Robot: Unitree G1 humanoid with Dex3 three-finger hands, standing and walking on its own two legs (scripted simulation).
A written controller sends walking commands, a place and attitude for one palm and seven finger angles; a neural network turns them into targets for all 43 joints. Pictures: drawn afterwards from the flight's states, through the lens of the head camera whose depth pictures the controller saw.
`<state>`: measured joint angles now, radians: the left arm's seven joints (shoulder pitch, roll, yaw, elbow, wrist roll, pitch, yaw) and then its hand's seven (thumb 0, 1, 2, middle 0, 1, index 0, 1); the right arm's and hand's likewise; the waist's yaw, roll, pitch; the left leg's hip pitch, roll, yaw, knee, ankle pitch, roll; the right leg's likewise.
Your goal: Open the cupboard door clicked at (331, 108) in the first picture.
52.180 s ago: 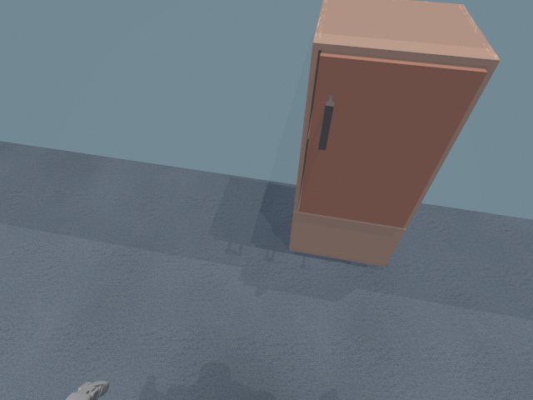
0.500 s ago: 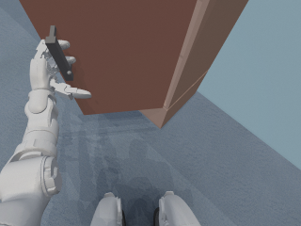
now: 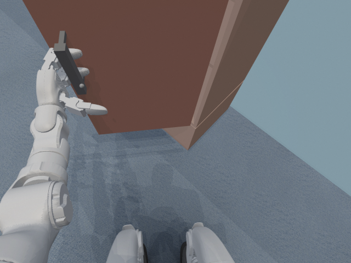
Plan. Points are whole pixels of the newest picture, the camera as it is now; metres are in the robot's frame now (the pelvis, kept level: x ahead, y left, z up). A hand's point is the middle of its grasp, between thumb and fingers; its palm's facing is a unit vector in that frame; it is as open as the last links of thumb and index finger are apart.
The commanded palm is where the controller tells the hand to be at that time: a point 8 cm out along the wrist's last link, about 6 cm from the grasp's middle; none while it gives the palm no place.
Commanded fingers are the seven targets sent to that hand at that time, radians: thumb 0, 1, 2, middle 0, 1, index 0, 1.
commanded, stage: close the thumb around the handle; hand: left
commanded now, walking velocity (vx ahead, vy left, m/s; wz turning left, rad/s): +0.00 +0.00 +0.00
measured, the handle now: (73, 65) +0.56 +0.20 +0.05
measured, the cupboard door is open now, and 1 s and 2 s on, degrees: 51 54 97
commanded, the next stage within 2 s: pull the door open along its arc in 0.66 s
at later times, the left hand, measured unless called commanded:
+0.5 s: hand (81, 85) +0.50 +0.18 +0.05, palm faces +0.07 -1.00 -0.01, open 6.8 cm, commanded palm +0.48 +0.22 +0.05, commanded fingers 0.00 0.90 0.90 -0.40 -1.35 -0.40 -1.35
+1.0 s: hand (84, 91) +0.48 +0.17 +0.05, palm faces +0.07 -1.00 -0.01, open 5.8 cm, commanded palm +0.43 +0.21 +0.05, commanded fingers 0.00 0.90 0.90 -0.40 -1.35 -0.40 -1.35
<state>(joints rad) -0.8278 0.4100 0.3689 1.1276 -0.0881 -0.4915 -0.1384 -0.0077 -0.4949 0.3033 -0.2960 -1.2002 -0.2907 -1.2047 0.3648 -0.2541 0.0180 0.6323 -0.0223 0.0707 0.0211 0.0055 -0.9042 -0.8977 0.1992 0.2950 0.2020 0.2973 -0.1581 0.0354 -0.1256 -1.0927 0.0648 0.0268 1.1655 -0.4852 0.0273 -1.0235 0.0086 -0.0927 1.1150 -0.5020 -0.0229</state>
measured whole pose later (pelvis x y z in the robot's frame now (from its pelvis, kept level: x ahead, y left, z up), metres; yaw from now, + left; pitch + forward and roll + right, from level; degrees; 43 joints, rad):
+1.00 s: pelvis +0.01 +0.00 +0.01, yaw -1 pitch +23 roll -3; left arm -0.69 0.35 0.34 1.00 -0.12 -0.49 -0.12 0.02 0.74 0.78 -0.36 -1.35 -0.35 -1.35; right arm 0.37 -0.25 0.01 0.62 -0.02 0.09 0.03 0.01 -0.90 -0.90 0.20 0.29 0.20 0.30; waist -0.14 0.04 -0.14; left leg -1.04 0.07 0.04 1.13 -0.50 0.03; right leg -0.98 0.01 -0.07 1.09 -0.51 -0.02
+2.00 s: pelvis +0.02 -0.07 +0.02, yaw +4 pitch +15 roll +2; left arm 0.21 -0.08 -0.25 0.17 0.10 -0.36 0.55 0.02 0.67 0.77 -0.33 -1.33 -0.39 -1.35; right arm 0.19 -0.19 -0.01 0.59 -0.09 -0.05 0.02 0.01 -0.90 -0.90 0.20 0.29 0.20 0.30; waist -0.02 0.03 -0.17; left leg -0.82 0.02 -0.06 1.03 -0.47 -0.05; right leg -0.78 0.01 -0.12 1.07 -0.56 -0.11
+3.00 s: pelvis +0.00 -0.01 +0.01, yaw +2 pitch +14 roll -1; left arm 0.14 0.00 -0.31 0.14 0.08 -0.35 0.29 -0.01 -0.49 0.30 -0.20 -0.39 -0.16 -0.44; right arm 0.20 -0.18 0.01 0.52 -0.05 -0.07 0.05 0.01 -0.90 -0.90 0.20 0.30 0.20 0.30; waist 0.00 0.04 -0.15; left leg -0.91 -0.02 -0.05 1.15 -0.49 0.00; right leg -0.85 -0.01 -0.09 1.14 -0.54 -0.03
